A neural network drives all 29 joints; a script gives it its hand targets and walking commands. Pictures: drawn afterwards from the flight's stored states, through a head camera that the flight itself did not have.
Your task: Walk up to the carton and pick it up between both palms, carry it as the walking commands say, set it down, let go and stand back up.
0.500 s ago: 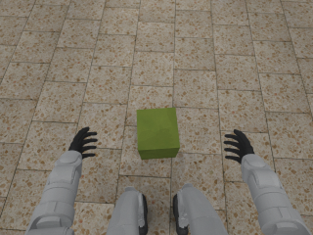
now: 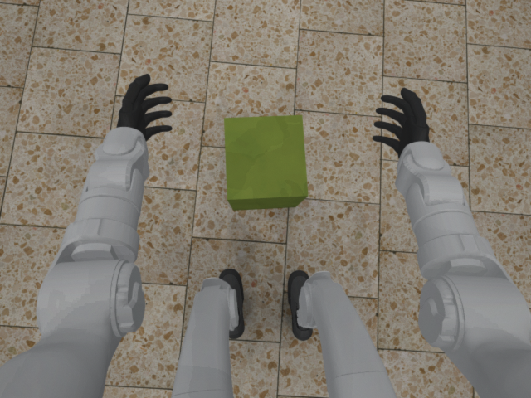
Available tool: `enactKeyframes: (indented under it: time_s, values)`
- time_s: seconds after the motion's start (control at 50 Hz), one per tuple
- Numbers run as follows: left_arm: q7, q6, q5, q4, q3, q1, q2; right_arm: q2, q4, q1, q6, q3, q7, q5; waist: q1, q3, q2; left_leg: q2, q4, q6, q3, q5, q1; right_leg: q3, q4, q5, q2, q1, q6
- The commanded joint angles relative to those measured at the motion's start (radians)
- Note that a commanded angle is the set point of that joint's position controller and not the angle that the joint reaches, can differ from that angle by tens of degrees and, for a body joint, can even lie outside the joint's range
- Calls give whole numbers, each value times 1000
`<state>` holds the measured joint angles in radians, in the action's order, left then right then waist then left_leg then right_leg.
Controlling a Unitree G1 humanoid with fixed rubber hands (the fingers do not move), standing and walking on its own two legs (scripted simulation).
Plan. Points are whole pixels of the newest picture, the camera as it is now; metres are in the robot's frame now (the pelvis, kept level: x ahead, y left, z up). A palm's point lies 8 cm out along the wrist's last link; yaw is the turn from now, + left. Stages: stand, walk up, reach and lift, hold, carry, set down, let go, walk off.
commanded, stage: reach and lift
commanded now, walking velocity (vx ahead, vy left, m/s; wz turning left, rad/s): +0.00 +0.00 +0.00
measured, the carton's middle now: (264, 168) +0.52 -0.02 -0.54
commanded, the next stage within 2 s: none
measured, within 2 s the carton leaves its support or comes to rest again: neither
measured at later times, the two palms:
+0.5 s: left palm (154, 105) +0.53 +0.16 -0.12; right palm (394, 117) +0.49 -0.22 -0.12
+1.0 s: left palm (175, 136) +0.54 +0.17 -0.29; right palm (357, 141) +0.50 -0.21 -0.28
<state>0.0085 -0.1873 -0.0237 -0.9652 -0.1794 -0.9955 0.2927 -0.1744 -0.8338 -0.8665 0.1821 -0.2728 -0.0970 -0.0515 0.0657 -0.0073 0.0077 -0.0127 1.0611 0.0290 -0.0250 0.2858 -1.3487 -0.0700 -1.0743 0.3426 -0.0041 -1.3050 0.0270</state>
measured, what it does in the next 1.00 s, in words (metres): lowers itself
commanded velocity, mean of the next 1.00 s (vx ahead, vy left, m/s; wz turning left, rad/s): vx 0.00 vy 0.00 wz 0.00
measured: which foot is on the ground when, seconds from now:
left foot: down 0.00-1.00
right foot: down 0.00-1.00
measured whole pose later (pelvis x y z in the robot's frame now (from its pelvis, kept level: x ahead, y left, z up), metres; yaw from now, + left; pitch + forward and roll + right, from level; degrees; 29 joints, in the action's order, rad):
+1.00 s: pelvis -0.02 +0.00 -0.17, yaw -2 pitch +48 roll -2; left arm -0.07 -0.13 -0.08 -1.05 -0.18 -1.34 0.36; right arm -0.25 -0.89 -1.22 0.13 -0.26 -0.13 -0.11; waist 0.05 -0.01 0.01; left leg -0.03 1.71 0.04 -0.03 0.46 -2.08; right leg -0.06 -1.72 0.51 0.00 -2.04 0.03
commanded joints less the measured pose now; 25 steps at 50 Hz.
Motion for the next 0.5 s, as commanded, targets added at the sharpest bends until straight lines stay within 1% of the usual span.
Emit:
enactKeyframes:
  time_s: [0.0, 0.02, 0.04, 0.06, 0.08, 0.1, 0.12, 0.14, 0.16, 0.18, 0.2, 0.22, 0.24, 0.26, 0.28, 0.3, 0.32, 0.34, 0.36, 0.38, 0.4, 0.42, 0.44, 0.46, 0.48]
  values:
    - [-21, 35, 5, -25, -17, -254, 95, -110, 54, -252, -45, -17, 13, 5, 1, 821, 37, 58, -65, -26, 87, -246, 486, 42, 92, -233, 55, 204, -58]
    - [-16, 31, 26, 62, -23, -268, 81, -105, 47, -229, -40, -11, 9, 16, -8, 892, 57, 64, -49, -42, 75, -230, 545, 59, 93, -205, 60, 265, -55]
    - [-22, 51, -5, 126, -37, -397, 108, -161, 101, -336, -63, -59, 16, 14, 42, 929, 13, 57, -58, -26, 109, -249, 510, 47, 82, -210, 73, 175, -54]
    - [-28, 38, 33, 35, -51, -361, 155, -152, 27, -308, -45, -62, 13, 7, 1, 886, 57, 57, -61, -23, 96, -204, 545, 43, 98, -162, 63, 151, -52]
    - [-22, 53, 22, 58, -33, -383, 108, -126, 85, -366, -61, -52, 19, 8, 7, 920, 95, 48, -33, -26, 111, -286, 570, 53, 83, -222, 66, 133, -44]
    - [-22, 58, 24, 41, -19, -357, 63, -146, 83, -363, -74, -46, 35, 6, 0, 913, 83, 49, -43, -29, 104, -310, 579, 33, 88, -233, 70, 92, -49]
    - [-39, 59, 31, 66, -59, -391, 81, -107, 40, -335, -75, -70, 39, 8, -2, 996, 70, 47, -49, -29, 123, -375, 639, 28, 88, -243, 78, 70, -49]
    - [-36, 66, -4, 122, -10, -468, 35, -146, 49, -400, -85, -62, 49, 14, 35, 995, 86, 43, -54, -35, 133, -392, 630, 31, 90, -249, 80, 51, -36]
    - [-41, 67, 57, 89, -63, -450, 96, -162, 75, -384, -84, -97, 53, 23, 12, 1083, 157, 24, -29, -45, 136, -498, 758, 23, 71, -289, 77, -5, -48]
    - [-47, 65, 37, 173, -69, -440, 90, -169, 76, -355, -87, -98, 42, 36, 25, 1162, 112, 45, -10, -43, 132, -506, 775, 29, 96, -301, 82, 51, -36]
    - [-43, 64, 52, 99, -52, -431, 88, -125, 56, -359, -81, -86, 56, 12, -7, 1110, 214, 27, -8, -46, 159, -578, 824, 38, 82, -292, 69, -81, -41]
    - [-47, 73, 70, 135, -83, -406, 71, -166, 78, -303, -98, -121, 54, 40, 10, 1141, 214, 25, -7, -49, 152, -667, 873, 35, 103, -323, 78, -101, -39]
    - [-44, 71, 77, 117, -127, -399, 72, -114, 24, -302, -94, -101, 49, 43, -11, 1116, 140, 27, -6, -31, 159, -703, 777, 54, 116, -390, 69, -70, -43]
    - [-39, 62, 67, 109, -114, -400, 68, -140, 62, -320, -93, -116, 55, 72, 40, 1134, 78, 29, 1, -39, 149, -596, 752, 33, 93, -353, 81, 18, -53]
    - [-19, 55, 67, 85, -94, -374, 31, -118, 59, -322, -90, -124, 53, 60, 36, 1144, 156, 30, -11, -45, 129, -609, 688, 50, 102, -446, 60, 69, -40]
    - [-11, 68, 57, 127, -104, -382, 15, -134, 130, -326, -99, -120, 54, 75, 44, 1107, 100, 43, -15, -34, 104, -534, 595, 66, 115, -427, 59, 57, -44]
    - [-7, 74, 68, 111, -131, -400, 46, -150, 144, -398, -105, -126, 50, 85, 26, 1112, 39, 44, -24, -23, 124, -519, 564, 58, 89, -431, 68, 89, -43]
    - [2, 71, 53, 37, -141, -367, 41, -65, 110, -374, -97, -71, 50, 65, -13, 1044, 0, 57, -19, -10, 98, -452, 425, 80, 87, -429, 59, 158, -53]
    - [5, 78, 92, 28, -166, -327, 94, -68, 91, -315, -85, -119, 41, 89, -19, 1060, 51, 68, -15, -19, 83, -528, 409, 85, 80, -526, 58, 189, -60]
    - [5, 87, 51, 107, -120, -361, 27, -67, 53, -318, -98, -113, 44, 99, 35, 1080, -8, 72, -19, -26, 83, -392, 353, 55, 52, -412, 67, 202, -60]
    - [7, 101, 101, 58, -195, -336, 106, -50, 87, -350, -93, -83, 39, 84, -42, 1016, -36, 68, 6, -19, 57, -344, 241, 87, 42, -414, 64, 205, -69]
    - [13, 102, 72, 39, -154, -385, 88, -67, 103, -393, -103, -103, 32, 91, -5, 969, -39, 74, 13, -16, 70, -282, 167, 74, 6, -363, 66, 177, -72]
    - [14, 102, 86, 27, -167, -410, 107, -27, 70, -382, -92, -115, 30, 79, -12, 968, -30, 70, 15, -13, 63, -276, 131, 79, 1, -373, 63, 180, -72]
    - [17, 115, 119, 47, -197, -391, 104, -74, 151, -424, -104, -144, 21, 123, -25, 918, 3, 76, 39, -20, 47, -281, 45, 111, -4, -393, 59, 149, -62]
    - [28, 109, 110, 2, -185, -426, 109, -30, 71, -415, -96, -97, 20, 77, -33, 936, 37, 65, 78, -10, 48, -262, 117, 111, -25, -328, 51, 84, -68]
